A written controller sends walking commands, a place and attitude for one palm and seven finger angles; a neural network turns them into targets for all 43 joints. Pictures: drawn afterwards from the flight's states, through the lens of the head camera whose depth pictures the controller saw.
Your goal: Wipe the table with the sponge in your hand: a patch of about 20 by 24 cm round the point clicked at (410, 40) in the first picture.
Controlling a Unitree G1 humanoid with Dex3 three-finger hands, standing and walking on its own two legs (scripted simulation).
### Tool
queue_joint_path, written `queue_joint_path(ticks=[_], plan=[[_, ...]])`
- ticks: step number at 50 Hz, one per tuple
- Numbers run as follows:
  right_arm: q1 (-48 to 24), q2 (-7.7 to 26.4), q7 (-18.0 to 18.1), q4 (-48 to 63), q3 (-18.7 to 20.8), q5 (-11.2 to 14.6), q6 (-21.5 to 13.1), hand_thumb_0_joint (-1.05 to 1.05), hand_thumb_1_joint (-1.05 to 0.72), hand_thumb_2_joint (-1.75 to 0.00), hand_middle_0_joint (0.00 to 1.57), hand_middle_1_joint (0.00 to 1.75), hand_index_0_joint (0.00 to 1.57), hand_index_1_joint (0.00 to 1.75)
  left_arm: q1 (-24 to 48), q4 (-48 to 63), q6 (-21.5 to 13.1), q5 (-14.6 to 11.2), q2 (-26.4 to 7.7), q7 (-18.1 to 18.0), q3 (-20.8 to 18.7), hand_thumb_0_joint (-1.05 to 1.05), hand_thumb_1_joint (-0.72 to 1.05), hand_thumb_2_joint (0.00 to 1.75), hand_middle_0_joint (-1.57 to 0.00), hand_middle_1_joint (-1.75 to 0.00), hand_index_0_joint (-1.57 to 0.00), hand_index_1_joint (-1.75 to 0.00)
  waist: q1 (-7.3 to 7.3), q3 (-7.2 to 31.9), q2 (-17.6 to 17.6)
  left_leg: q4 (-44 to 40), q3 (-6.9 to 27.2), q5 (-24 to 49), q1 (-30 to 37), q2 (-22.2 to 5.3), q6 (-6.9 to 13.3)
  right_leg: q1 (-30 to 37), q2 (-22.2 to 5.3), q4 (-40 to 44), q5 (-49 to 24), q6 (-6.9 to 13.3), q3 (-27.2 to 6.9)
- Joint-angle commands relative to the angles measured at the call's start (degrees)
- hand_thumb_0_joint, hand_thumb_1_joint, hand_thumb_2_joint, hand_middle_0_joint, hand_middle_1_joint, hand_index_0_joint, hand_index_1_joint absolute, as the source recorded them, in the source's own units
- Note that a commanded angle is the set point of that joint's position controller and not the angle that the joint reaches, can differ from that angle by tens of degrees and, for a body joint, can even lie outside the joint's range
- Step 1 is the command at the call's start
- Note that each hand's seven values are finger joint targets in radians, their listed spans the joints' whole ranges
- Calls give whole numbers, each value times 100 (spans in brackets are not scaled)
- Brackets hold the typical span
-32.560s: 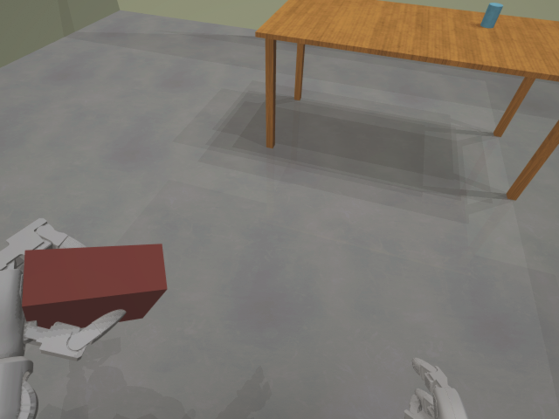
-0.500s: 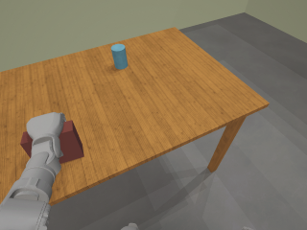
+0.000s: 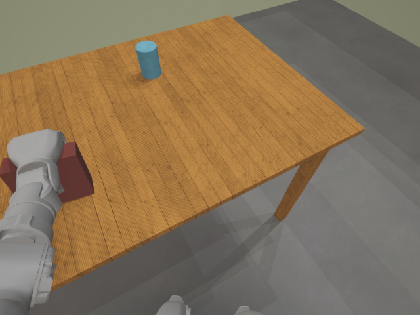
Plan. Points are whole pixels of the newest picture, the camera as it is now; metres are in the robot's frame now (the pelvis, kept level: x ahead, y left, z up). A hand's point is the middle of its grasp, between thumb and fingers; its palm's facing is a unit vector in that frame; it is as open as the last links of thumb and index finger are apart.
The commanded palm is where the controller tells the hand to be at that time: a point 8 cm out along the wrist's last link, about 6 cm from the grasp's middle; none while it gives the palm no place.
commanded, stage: wipe forward along the middle lane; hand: left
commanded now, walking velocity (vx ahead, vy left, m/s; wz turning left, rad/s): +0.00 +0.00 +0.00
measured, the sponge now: (55, 183) +0.38 +0.34 -0.01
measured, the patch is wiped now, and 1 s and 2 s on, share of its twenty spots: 1.00 1.00 1.00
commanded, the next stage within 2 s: slide back across to the first lane in 0.20 s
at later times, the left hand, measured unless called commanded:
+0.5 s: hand (43, 153) +0.43 +0.37 +0.03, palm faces -0.11 -0.01 -0.99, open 9.5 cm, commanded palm +0.41 +0.36 +0.07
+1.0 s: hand (24, 155) +0.43 +0.40 +0.03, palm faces -0.08 -0.03 -1.00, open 9.5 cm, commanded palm +0.39 +0.41 +0.07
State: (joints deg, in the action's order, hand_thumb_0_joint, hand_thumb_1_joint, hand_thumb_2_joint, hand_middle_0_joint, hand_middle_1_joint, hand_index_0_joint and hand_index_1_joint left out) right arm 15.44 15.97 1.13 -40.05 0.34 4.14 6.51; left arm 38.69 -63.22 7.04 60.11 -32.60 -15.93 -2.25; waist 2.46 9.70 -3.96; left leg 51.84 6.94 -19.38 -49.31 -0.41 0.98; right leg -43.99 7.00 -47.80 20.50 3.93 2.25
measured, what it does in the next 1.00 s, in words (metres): shifts its weight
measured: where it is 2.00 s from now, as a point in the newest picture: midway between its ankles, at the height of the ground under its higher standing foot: outside the picture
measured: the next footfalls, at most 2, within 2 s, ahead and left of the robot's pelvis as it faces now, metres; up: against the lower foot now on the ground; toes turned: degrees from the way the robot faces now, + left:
none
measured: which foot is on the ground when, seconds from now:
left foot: down 0.00-1.00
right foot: down 0.00-1.00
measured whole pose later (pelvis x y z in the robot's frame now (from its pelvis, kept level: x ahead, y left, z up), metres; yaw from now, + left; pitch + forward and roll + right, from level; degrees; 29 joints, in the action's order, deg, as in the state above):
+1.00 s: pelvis +0.03 +0.05 +0.02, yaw -1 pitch +16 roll -4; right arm 14.3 15.2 -1.4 -37.7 0.4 3.5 9.9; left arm 34.6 -59.1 7.6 61.9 -31.9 -17.5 -6.8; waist 2.6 9.6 -2.7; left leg 47.6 3.9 -20.1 -42.9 1.6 3.0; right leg -36.3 4.5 -41.0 20.4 0.0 -1.0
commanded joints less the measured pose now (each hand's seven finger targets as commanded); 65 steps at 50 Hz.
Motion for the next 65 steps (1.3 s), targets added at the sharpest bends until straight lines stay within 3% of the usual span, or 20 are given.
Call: queue_joint_path(ticks=[1,7,9,14,16,18,24,27,31,35,40,42,49,51,52,56,60,62,64,65], plan=[[257,835,71,521,268,-22,-173,0,-90,-90,20,30,20,30,1733,216,269,188,-1622,-280,-124,0,10,130,-120,-160,-120,-160,270,1146,517,-442,-494,-172,334,166,312,967,-357,1162,-390,-166,-516],[323,815,48,500,266,-61,-147,0,-90,-90,20,30,20,30,1949,113,268,292,-1535,-237,-44,0,10,130,-120,-160,-120,-160,289,1385,259,-446,-477,136,629,149,311,788,-293,1039,-704,-128,-371],[383,844,54,487,253,-61,-122,0,-90,-90,20,30,20,30,2001,-36,291,345,-1753,-253,-153,0,10,130,-120,-160,-120,-160,305,1319,340,-455,-479,13,534,147,303,716,-274,1045,-466,-139,-334],[442,846,28,493,263,-88,-123,0,-90,-90,20,30,20,30,2177,-171,291,354,-1547,-301,-25,0,10,130,-120,-160,-120,-160,358,1287,316,-500,-411,-9,652,122,295,397,-238,1001,-265,-123,-193],[438,836,10,502,281,-92,-128,0,-90,-90,20,30,20,30,2152,-71,307,342,-1465,-321,-7,0,10,130,-120,-160,-120,-160,305,1433,265,-542,-407,20,807,109,298,425,-232,1022,-232,-112,-183],[473,845,6,504,294,-84,-90,0,-90,-90,20,30,20,30,2012,21,285,309,-1725,-322,-253,0,10,130,-120,-160,-120,-160,164,1714,166,-602,-372,251,1003,113,288,622,-215,964,-385,-86,-159],[362,854,-11,522,307,-66,-52,0,-90,-90,20,30,20,30,2038,273,358,357,-1744,-381,-262,0,10,130,-120,-160,-120,-160,150,1557,71,-881,-271,243,1458,91,286,562,-198,1106,-183,-72,-59],[268,886,-30,513,297,-75,-49,0,-90,-90,20,30,20,30,1909,338,392,351,-2026,-405,-526,0,10,130,-120,-160,-120,-160,2,1591,-50,-994,-216,360,1581,93,271,703,-204,1100,-233,-26,-48],[249,874,-90,583,305,-77,-19,0,-90,-90,20,30,20,30,1530,233,459,423,-1765,-397,-355,0,10,130,-120,-160,-120,-160,-31,1400,-35,-1079,-193,422,1720,104,249,662,-184,1148,-223,-4,26],[182,886,-107,642,303,-70,12,0,-90,-90,20,30,20,30,1433,267,477,425,-1804,-366,-382,0,10,130,-120,-160,-120,-160,-63,1317,-5,-1128,-172,493,1774,117,252,740,-189,1188,-265,4,21],[140,914,-129,667,334,-99,77,0,-90,-90,20,30,20,30,1130,381,448,464,-1980,-344,-587,0,10,130,-120,-160,-120,-160,-146,1422,21,-1065,-187,946,1938,103,244,901,-198,1161,-620,22,16],[68,907,-151,715,338,-102,101,0,-90,-90,20,30,20,30,918,508,407,414,-2026,-315,-722,0,10,130,-120,-160,-120,-160,-262,1572,-45,-1068,-164,1260,2049,104,227,1065,-207,1109,-866,52,19],[44,913,-174,802,378,-89,208,0,-90,-90,20,30,20,30,367,802,377,431,-1898,-158,-651,0,10,130,-120,-160,-120,-160,-262,1461,-113,-1021,-194,1748,2296,112,222,1190,-201,1169,-1289,50,27],[20,926,-158,805,388,-87,233,0,-90,-90,20,30,20,30,236,881,346,449,-1958,-118,-707,0,10,130,-120,-160,-120,-160,-248,1475,45,-999,-222,1808,2250,121,241,1324,-210,1187,-1452,38,-6],[-29,904,-154,835,383,-77,224,0,-90,-90,20,30,20,30,226,1034,298,415,-1861,-73,-671,0,10,130,-120,-160,-120,-160,-266,1498,-97,-1010,-195,2000,2356,109,228,1312,-216,1172,-1564,58,-5],[34,923,-125,798,400,-64,246,0,-90,-90,20,30,20,30,242,1115,248,387,-1797,5,-558,0,10,130,-120,-160,-120,-160,-150,1326,13,-1006,-219,1887,2371,123,252,1287,-205,1254,-1527,37,15],[41,915,-96,762,409,-76,244,0,-90,-90,20,30,20,30,194,1271,120,336,-1842,58,-629,0,10,130,-120,-160,-120,-160,-154,1461,-114,-958,-240,2171,2501,127,257,1389,-216,1242,-1843,46,-8],[-9,935,-99,770,405,-96,246,0,-90,-90,20,30,20,30,-46,1360,40,253,-2024,68,-888,0,10,130,-120,-160,-120,-160,-273,1585,-103,-936,-260,2349,2458,119,257,1581,-227,1219,-2118,64,-64],[40,940,-89,752,419,-100,258,0,-90,-90,20,30,20,30,-14,1407,5,256,-1986,65,-796,0,10,130,-120,-160,-120,-160,-177,1617,-85,-877,-317,2341,2433,138,268,1637,-236,1189,-2258,27,-62],[36,949,-97,750,420,-99,260,0,-90,-90,20,30,20,30,-165,1357,5,272,-2080,54,-917,0,10,130,-120,-160,-120,-160,-229,1572,-5,-879,-305,2340,2350,153,264,1691,-241,1188,-2309,28,-57]])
